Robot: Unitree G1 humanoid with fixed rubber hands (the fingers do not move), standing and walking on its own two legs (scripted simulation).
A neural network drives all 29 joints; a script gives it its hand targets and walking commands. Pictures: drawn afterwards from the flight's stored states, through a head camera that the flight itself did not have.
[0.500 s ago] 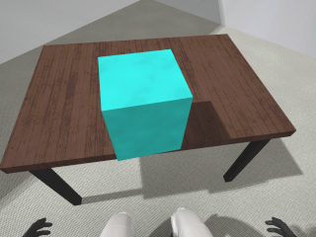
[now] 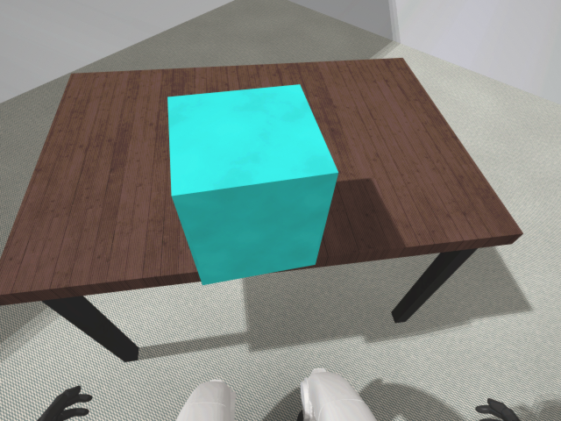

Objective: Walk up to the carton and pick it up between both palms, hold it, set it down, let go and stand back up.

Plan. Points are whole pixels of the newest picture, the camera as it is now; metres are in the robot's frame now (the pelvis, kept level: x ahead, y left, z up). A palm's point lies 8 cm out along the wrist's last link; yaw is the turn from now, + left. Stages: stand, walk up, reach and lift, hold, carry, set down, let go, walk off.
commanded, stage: walk up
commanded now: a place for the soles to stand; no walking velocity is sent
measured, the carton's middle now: (249, 189) +0.46 +0.07 +0.03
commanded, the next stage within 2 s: reach and lift in 0.76 s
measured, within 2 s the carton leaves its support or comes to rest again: neither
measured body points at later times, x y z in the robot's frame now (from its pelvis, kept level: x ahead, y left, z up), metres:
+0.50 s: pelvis +0.01 +0.00 +0.00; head +0.05 +0.01 +0.45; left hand +0.12 +0.33 -0.09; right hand +0.11 -0.33 -0.07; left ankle +0.04 +0.15 -0.67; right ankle +0.08 -0.11 -0.67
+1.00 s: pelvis +0.01 -0.01 +0.00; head +0.05 -0.02 +0.45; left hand +0.15 +0.29 -0.09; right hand +0.14 -0.33 -0.09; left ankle +0.04 +0.15 -0.67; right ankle +0.08 -0.11 -0.67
